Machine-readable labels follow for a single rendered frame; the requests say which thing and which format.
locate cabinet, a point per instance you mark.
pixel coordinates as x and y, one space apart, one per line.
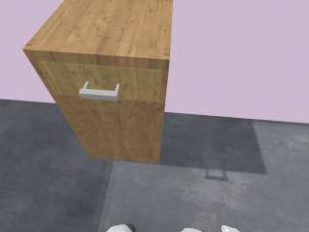
114 33

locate handle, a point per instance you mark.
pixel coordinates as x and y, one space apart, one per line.
96 94

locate drawer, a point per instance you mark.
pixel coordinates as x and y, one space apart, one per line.
135 83

